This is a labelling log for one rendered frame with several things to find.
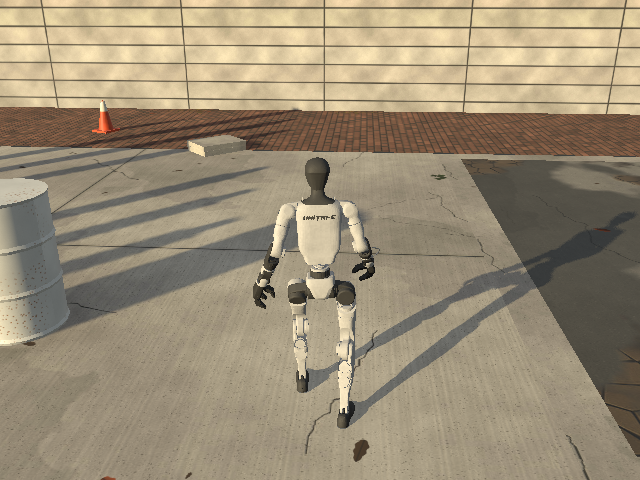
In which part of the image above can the right robot upper arm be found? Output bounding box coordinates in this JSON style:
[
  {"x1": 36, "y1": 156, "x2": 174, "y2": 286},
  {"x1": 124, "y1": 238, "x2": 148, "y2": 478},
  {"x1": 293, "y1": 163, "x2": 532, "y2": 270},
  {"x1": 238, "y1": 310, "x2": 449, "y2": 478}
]
[{"x1": 339, "y1": 200, "x2": 369, "y2": 253}]

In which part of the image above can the left robot upper arm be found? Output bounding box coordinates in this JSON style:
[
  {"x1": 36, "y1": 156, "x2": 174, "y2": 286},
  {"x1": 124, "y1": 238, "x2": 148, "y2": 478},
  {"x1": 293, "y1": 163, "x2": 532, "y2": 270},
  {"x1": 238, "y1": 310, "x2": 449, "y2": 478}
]
[{"x1": 270, "y1": 202, "x2": 298, "y2": 259}]

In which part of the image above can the robot right shin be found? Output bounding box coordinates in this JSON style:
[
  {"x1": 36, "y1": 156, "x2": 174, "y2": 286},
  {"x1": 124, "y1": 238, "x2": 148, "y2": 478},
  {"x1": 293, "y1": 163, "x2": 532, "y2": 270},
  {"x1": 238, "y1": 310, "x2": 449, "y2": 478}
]
[{"x1": 338, "y1": 342, "x2": 355, "y2": 414}]

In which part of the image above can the robot left hand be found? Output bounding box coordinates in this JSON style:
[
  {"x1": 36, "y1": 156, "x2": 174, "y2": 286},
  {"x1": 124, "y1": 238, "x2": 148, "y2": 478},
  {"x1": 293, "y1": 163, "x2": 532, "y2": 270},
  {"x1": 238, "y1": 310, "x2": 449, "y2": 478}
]
[{"x1": 253, "y1": 282, "x2": 275, "y2": 309}]

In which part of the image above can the robot right forearm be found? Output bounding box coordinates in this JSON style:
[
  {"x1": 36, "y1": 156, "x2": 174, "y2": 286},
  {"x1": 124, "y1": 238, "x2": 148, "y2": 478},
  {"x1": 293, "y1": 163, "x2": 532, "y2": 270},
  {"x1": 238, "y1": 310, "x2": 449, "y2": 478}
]
[{"x1": 358, "y1": 237, "x2": 374, "y2": 268}]

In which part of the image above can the robot left forearm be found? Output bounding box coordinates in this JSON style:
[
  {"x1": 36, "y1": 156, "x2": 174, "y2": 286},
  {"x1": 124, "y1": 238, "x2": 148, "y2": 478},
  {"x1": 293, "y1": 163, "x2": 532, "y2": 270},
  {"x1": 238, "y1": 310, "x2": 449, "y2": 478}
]
[{"x1": 256, "y1": 243, "x2": 279, "y2": 287}]

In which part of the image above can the robot right hand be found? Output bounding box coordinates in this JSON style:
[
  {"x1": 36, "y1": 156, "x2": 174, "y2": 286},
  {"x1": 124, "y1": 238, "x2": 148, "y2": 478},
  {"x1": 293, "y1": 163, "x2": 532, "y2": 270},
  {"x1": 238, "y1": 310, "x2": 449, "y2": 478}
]
[{"x1": 352, "y1": 262, "x2": 375, "y2": 281}]

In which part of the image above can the humanoid robot head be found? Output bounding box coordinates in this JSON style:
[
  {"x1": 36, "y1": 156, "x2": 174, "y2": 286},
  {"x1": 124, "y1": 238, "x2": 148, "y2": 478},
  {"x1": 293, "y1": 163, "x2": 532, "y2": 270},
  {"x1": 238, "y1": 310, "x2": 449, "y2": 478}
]
[{"x1": 301, "y1": 157, "x2": 335, "y2": 205}]

